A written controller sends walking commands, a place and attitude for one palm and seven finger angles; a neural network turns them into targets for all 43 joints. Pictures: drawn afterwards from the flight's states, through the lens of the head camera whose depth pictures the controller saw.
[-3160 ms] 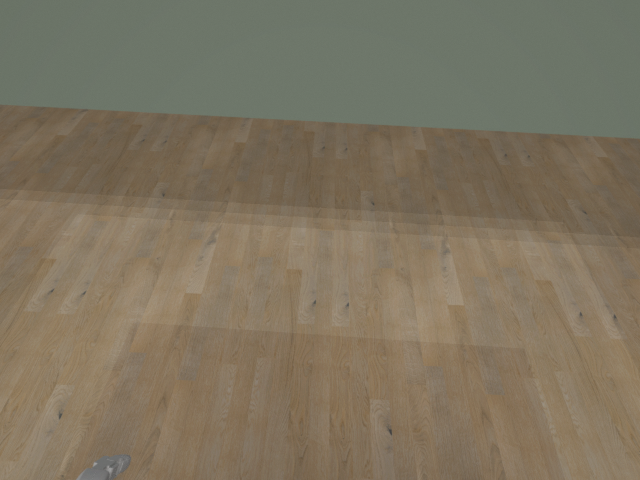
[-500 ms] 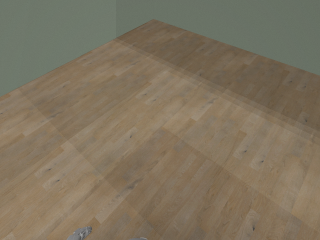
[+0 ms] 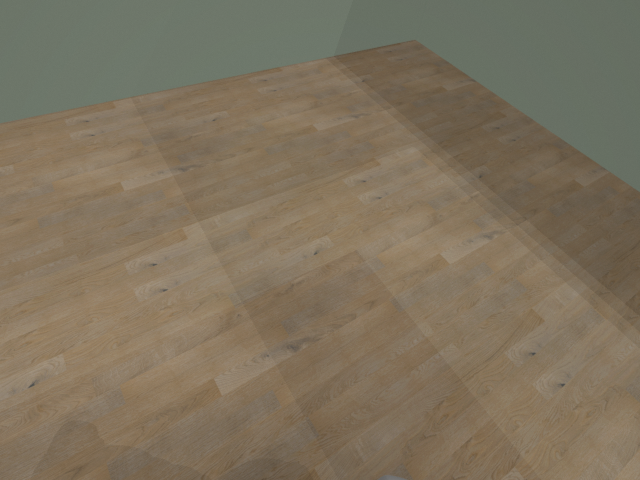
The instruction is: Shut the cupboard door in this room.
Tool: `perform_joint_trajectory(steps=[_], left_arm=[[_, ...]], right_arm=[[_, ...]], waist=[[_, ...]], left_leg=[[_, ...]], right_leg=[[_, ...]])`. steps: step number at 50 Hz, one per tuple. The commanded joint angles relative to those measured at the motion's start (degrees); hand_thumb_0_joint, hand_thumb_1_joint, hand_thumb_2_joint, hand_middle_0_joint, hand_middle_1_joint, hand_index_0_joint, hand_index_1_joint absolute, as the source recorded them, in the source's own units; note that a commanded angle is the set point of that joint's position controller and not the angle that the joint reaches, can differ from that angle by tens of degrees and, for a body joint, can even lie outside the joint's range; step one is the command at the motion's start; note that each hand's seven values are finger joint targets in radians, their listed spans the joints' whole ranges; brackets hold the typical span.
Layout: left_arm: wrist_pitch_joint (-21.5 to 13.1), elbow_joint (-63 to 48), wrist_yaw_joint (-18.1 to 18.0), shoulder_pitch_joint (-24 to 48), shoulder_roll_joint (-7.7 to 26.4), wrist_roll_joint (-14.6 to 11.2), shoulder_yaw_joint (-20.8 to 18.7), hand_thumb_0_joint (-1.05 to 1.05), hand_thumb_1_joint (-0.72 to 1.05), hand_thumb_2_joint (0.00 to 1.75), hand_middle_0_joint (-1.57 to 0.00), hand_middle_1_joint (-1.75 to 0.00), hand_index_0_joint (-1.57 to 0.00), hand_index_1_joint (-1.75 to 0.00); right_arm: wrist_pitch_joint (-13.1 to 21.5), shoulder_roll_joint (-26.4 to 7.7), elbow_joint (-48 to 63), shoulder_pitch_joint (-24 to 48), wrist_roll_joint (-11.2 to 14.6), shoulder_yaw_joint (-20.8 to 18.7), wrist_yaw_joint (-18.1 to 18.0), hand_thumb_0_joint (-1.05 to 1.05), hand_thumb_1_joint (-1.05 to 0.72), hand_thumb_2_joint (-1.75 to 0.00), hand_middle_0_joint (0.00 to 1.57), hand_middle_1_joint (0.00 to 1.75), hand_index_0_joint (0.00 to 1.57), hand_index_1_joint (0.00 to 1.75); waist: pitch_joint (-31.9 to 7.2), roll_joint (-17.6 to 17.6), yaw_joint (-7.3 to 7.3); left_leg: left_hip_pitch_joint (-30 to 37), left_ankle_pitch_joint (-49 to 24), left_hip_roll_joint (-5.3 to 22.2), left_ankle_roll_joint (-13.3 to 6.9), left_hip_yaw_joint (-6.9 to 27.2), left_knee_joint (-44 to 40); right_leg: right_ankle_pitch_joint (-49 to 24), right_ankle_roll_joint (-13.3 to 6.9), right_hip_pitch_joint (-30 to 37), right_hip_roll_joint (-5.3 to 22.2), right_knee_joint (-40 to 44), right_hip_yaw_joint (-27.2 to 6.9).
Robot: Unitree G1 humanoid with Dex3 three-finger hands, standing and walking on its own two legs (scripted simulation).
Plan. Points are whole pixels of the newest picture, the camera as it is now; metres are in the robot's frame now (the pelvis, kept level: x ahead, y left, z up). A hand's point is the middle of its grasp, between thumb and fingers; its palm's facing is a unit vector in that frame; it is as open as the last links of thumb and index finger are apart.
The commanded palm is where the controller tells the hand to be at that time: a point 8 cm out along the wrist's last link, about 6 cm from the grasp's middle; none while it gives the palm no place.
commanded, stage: turn or walk to find it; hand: left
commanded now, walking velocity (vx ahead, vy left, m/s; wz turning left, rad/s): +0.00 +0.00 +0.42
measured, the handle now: out of the picture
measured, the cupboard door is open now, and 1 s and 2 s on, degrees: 78 78 78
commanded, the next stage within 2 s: none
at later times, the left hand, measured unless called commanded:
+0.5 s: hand out of the picture +0.03 +0.18 -0.14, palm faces +0.20 -0.94 -0.28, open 7.4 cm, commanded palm none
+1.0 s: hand out of the picture -0.17 +0.19 -0.19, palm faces +0.48 -0.85 -0.22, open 7.4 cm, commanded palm none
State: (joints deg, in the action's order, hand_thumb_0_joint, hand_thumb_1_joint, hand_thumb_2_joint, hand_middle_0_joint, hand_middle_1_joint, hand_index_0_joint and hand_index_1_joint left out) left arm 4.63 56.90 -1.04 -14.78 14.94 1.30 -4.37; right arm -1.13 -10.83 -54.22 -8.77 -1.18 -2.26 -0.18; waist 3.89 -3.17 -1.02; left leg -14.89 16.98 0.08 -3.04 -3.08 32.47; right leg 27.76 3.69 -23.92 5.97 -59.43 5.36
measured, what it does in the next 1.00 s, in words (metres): steps on the spot, turning left: right foot, then left foot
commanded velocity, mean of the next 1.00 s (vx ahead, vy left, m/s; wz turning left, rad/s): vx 0.00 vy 0.00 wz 0.42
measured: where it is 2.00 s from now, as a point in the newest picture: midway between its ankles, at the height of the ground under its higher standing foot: outside the picture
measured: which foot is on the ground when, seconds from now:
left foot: down 0.00-0.44, up 0.46-0.88, down 0.90-1.00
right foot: up 0.00-0.42, down 0.44-0.92, up 0.94-1.00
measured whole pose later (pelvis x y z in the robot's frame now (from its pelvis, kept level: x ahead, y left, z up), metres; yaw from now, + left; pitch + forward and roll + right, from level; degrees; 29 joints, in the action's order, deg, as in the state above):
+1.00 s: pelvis -0.09 +0.00 +0.00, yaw +25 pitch -1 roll -1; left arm 4.3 57.0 -1.3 -15.4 14.6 1.3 -4.1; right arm -1.2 -11.3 -54.3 -7.7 -1.0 -2.6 0.3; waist 4.4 -3.8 -1.8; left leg -14.8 18.0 0.3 -2.6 -3.9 34.1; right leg 29.2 3.5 -21.5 7.5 -53.4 7.1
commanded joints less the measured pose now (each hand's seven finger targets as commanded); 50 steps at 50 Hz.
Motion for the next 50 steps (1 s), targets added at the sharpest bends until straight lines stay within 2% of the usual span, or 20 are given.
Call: perform_joint_trajectory(steps=[1,13,18,20,21,22,23,24,25,27,28,37,40,43,44,45,46,47,48,50], left_arm=[[-2.54,-4.87,0.35,1.06,3.16,-0.09,-0.46,0.00,0.90,0.90,-0.20,-0.30,-0.20,-0.30],[-2.44,-7.99,-0.24,6.17,2.19,-0.36,-0.31,0.00,0.90,0.90,-0.20,-0.30,-0.20,-0.30],[-2.96,-7.80,-0.59,2.40,1.67,-0.85,-0.11,0.00,0.90,0.90,-0.20,-0.30,-0.20,-0.30],[-3.47,-7.10,-0.81,-1.03,2.41,-0.89,-0.40,0.00,0.90,0.90,-0.20,-0.30,-0.20,-0.30],[-3.90,-7.07,-1.09,-2.23,4.84,-0.43,-0.95,0.00,0.90,0.90,-0.20,-0.30,-0.20,-0.30],[-4.39,-7.61,-1.53,-2.30,10.08,0.44,-1.90,0.00,0.90,0.90,-0.20,-0.30,-0.20,-0.30],[-4.06,-8.87,-1.48,-0.27,11.03,0.09,-1.65,0.00,0.90,0.90,-0.20,-0.30,-0.20,-0.30],[-4.13,-9.76,-1.62,3.31,8.53,-0.14,-1.23,0.00,0.90,0.90,-0.20,-0.30,-0.20,-0.30],[-4.50,-10.12,-1.56,6.43,6.90,-0.29,-1.08,0.00,0.90,0.90,-0.20,-0.30,-0.20,-0.30],[-4.82,-10.24,-1.31,8.27,4.29,-0.49,0.03,0.00,0.90,0.90,-0.20,-0.30,-0.20,-0.30],[-5.16,-9.83,-1.16,6.94,3.87,-0.43,0.18,0.00,0.90,0.90,-0.20,-0.30,-0.20,-0.30],[-5.12,-5.69,-1.09,-2.38,6.45,0.49,-0.69,0.00,0.90,0.90,-0.20,-0.30,-0.20,-0.30],[-4.77,-5.18,-0.97,-2.68,8.33,0.67,-1.35,0.00,0.90,0.90,-0.20,-0.30,-0.20,-0.30],[-4.34,-4.45,-0.71,-1.54,8.70,0.36,-1.46,0.00,0.90,0.90,-0.20,-0.30,-0.20,-0.30],[-4.06,-4.67,-0.61,-1.06,7.95,-0.13,-1.41,0.00,0.90,0.90,-0.20,-0.30,-0.20,-0.30],[-3.64,-5.55,-0.47,-1.88,5.43,-0.57,-1.13,0.00,0.90,0.90,-0.20,-0.30,-0.20,-0.30],[-3.38,-7.61,-0.20,-0.26,1.80,-0.54,0.09,0.00,0.90,0.90,-0.20,-0.30,-0.20,-0.30],[-2.65,-8.21,-0.53,2.83,3.18,-0.08,0.28,0.00,0.90,0.90,-0.20,-0.30,-0.20,-0.30],[-2.00,-7.03,-0.81,4.36,2.93,0.22,-0.03,0.00,0.90,0.90,-0.20,-0.30,-0.20,-0.30],[-2.18,-6.02,0.00,3.99,3.71,-0.02,-0.64,0.00,0.90,0.90,-0.20,-0.30,-0.20,-0.30]], right_arm=[[1.12,-11.49,2.48,-3.18,0.27,-2.64,-1.28,0.00,-0.90,-0.90,0.20,0.30,0.20,0.30],[0.20,-11.75,2.57,-6.29,-0.34,-3.60,-0.80,0.00,-0.90,-0.90,0.20,0.30,0.20,0.30],[-0.26,-11.78,3.07,-4.96,-0.49,-3.95,-0.42,0.00,-0.90,-0.90,0.20,0.30,0.20,0.30],[-0.46,-11.13,3.48,-4.18,-0.03,-3.93,-0.16,0.00,-0.90,-0.90,0.20,0.30,0.20,0.30],[-0.52,-8.92,3.69,-4.67,0.37,-3.81,0.15,0.00,-0.90,-0.90,0.20,0.30,0.20,0.30],[-0.50,-5.51,4.75,-5.21,0.74,-3.20,0.32,0.00,-0.90,-0.90,0.20,0.30,0.20,0.30],[-0.70,-7.69,5.13,-4.04,-0.10,-3.91,0.08,0.00,-0.90,-0.90,0.20,0.30,0.20,0.30],[-1.43,-8.68,4.25,-4.20,-0.42,-4.25,0.45,0.00,-0.90,-0.90,0.20,0.30,0.20,0.30],[-2.11,-8.07,2.65,-5.87,-0.50,-4.36,0.70,0.00,-0.90,-0.90,0.20,0.30,0.20,0.30],[-2.34,-7.37,0.69,-8.68,-0.32,-4.24,1.15,0.00,-0.90,-0.90,0.20,0.30,0.20,0.30],[-2.33,-6.53,0.22,-8.96,-0.29,-3.95,1.21,0.00,-0.90,-0.90,0.20,0.30,0.20,0.30],[-2.10,-5.71,1.69,-0.44,0.15,-2.77,0.98,0.00,-0.90,-0.90,0.20,0.30,0.20,0.30],[-1.38,-5.02,2.01,0.05,0.62,-2.14,0.84,0.00,-0.90,-0.90,0.20,0.30,0.20,0.30],[-0.72,-5.59,1.55,-3.09,0.67,-2.06,0.61,0.00,-0.90,-0.90,0.20,0.30,0.20,0.30],[-0.25,-7.00,1.08,-5.12,0.60,-2.36,0.67,0.00,-0.90,-0.90,0.20,0.30,0.20,0.30],[0.46,-11.51,0.92,-6.92,0.23,-3.31,0.54,0.00,-0.90,-0.90,0.20,0.30,0.20,0.30],[0.48,-16.56,0.90,-9.23,0.20,-4.41,0.17,0.00,-0.90,-0.90,0.20,0.30,0.20,0.30],[-0.08,-16.93,0.27,-10.40,0.15,-4.46,0.00,0.00,-0.90,-0.90,0.20,0.30,0.20,0.30],[0.29,-14.42,0.07,-8.48,-0.04,-3.83,-0.72,0.00,-0.90,-0.90,0.20,0.30,0.20,0.30],[0.28,-12.49,2.06,-2.92,-0.06,-2.96,-1.16,0.00,-0.90,-0.90,0.20,0.30,0.20,0.30]], waist=[[-5.24,9.88,1.54],[-4.56,10.57,3.36],[-6.31,10.22,1.54],[-7.29,8.65,-0.23],[-8.01,3.38,-0.55],[-6.84,-11.29,-1.08],[-5.03,-11.72,-1.14],[-3.20,-6.57,0.59],[-1.47,-8.12,2.40],[-0.27,-3.26,4.15],[-0.15,-3.90,3.68],[-1.56,-6.81,-1.14],[-4.16,-8.60,-1.66],[-5.97,-8.34,0.47],[-7.24,-4.27,1.93],[-9.34,7.82,2.92],[-8.24,21.89,4.06],[-7.43,15.69,5.06],[-5.24,18.24,4.67],[-2.23,14.26,2.63]], left_leg=[[8.97,-28.18,12.93,-4.97,14.10,-14.09],[6.00,-14.65,12.68,-7.43,23.92,-16.15],[0.73,-14.11,10.45,-6.26,25.96,-14.20],[-4.91,-9.18,7.31,-3.13,23.98,-11.67],[-11.00,-3.68,3.72,-0.07,20.27,-6.39],[-21.42,7.31,-3.62,3.80,10.20,6.92],[-19.99,14.25,-4.17,4.52,7.51,19.33],[-18.20,11.18,-2.16,4.33,9.18,27.16],[-17.69,8.40,-1.26,4.69,8.74,31.10],[-17.10,3.23,-0.07,5.54,6.65,35.79],[-17.40,1.96,-0.01,6.08,5.73,36.47],[-14.49,8.89,2.33,7.58,1.77,21.42],[-8.81,9.68,1.64,6.72,-0.85,12.30],[-0.36,1.18,0.64,5.81,-2.68,-0.36],[5.92,-6.19,1.48,5.12,-1.51,-7.95],[14.08,-15.76,10.32,1.99,9.55,-12.47],[16.21,-35.65,22.30,-4.36,24.01,-13.54],[11.11,-33.04,23.85,-7.30,20.67,-13.05],[7.06,-28.74,19.86,-5.34,19.68,-15.16],[5.48,-23.64,15.75,-4.93,16.76,-15.06]], right_leg=[[-6.01,0.90,-7.22,0.21,-5.31,-4.20],[-2.50,0.84,-2.26,-2.22,9.37,-5.19],[-5.73,-0.69,8.13,-4.83,22.99,-4.48],[-13.34,-1.30,17.58,-4.40,35.24,-3.88],[-12.85,-3.11,24.06,1.10,41.08,-8.81],[-8.57,-8.25,27.48,15.29,46.47,-24.28],[-12.40,-12.37,18.07,21.78,47.52,-26.54],[-11.17,-12.79,12.46,18.71,47.68,-21.18],[-10.62,-11.17,9.89,15.15,47.84,-17.67],[-17.93,-9.49,9.66,10.80,44.99,-10.10],[-21.08,-9.06,11.16,9.74,44.13,-7.73],[-33.09,-11.94,18.56,13.79,40.05,-5.66],[-38.94,-12.23,19.32,14.61,36.39,-4.06],[-37.78,-8.69,16.47,13.31,31.12,-0.76],[-33.75,-6.13,12.90,11.91,26.55,1.33],[-19.59,-2.56,3.64,7.17,16.72,4.47],[8.31,0.85,-8.37,0.96,5.77,4.11],[8.61,-0.11,-5.65,1.40,-0.42,-0.84],[5.43,-0.08,-5.96,1.88,-2.13,-3.82],[-1.75,-0.02,-7.52,1.43,-5.50,-4.61]])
